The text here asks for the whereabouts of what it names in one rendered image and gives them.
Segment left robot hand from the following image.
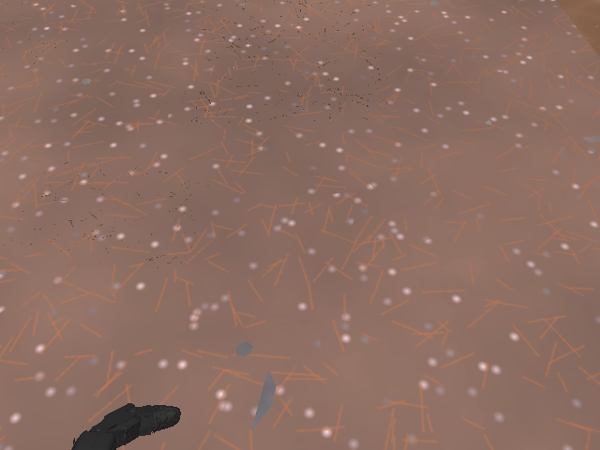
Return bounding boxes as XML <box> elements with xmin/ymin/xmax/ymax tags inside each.
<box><xmin>71</xmin><ymin>403</ymin><xmax>181</xmax><ymax>450</ymax></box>

